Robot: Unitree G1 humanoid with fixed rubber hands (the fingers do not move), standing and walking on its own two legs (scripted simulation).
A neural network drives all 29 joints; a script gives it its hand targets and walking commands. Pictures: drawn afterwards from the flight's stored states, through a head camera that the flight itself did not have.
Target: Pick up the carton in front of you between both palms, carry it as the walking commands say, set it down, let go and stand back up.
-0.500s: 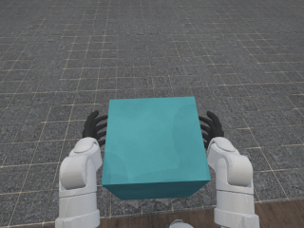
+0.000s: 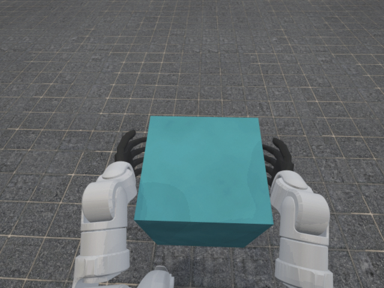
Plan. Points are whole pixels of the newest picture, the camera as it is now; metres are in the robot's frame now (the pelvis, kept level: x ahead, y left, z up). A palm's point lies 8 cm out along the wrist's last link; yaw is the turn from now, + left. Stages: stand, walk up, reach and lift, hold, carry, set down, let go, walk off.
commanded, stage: carry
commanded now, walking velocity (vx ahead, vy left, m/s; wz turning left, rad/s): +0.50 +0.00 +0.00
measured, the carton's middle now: (201, 188) +0.33 +0.02 +0.03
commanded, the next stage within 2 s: none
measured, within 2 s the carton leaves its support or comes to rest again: neither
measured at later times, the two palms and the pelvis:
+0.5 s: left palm (157, 89) +0.61 +0.17 +0.07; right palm (264, 95) +0.60 -0.13 +0.08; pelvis +0.29 +0.03 -0.01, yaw -1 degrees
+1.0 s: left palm (173, 44) +0.84 +0.15 +0.10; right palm (261, 48) +0.84 -0.15 +0.09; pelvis +0.60 +0.00 +0.00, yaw +1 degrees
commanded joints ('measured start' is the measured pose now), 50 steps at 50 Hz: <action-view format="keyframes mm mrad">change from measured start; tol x16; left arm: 1 -464 -704 -625 -57 -177 23 -54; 23 -445 -730 -638 -161 -94 -30 -28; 50 58 -762 -767 -511 -208 201 -160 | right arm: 1 -522 669 594 -22 109 -6 5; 7 -449 619 521 65 66 0 9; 14 -717 873 742 -113 287 -75 77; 31 -338 639 666 -176 195 40 36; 41 -194 894 802 -360 242 104 112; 50 -41 788 824 -462 237 164 129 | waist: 1 52 -118 -268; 5 -100 -74 -387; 7 -132 244 -550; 12 -109 28 -419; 30 -80 131 -340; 33 -57 -305 -458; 37 -67 -65 -351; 50 -56 -161 -123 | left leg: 1 -25 -86 112 -246 116 22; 5 616 -63 106 -376 258 80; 7 1070 359 -491 -256 456 256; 8 1157 359 -609 -310 225 332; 14 717 208 -341 -470 -43 202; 27 890 134 -57 -459 468 120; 30 801 94 62 -231 683 38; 33 94 -103 49 364 -441 -53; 34 -1 -65 -25 432 -425 -26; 50 126 8 152 -253 12 -57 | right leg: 1 373 -176 148 28 765 -50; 4 189 -164 86 228 817 4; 5 66 -141 46 394 654 39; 7 -446 20 66 861 -324 105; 8 -596 5 114 1043 -317 96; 27 -473 -73 -66 85 208 96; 31 154 -105 -48 -92 276 53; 33 509 -490 579 -115 435 -129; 40 220 -355 202 -275 249 -31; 50 228 -289 12 -278 450 5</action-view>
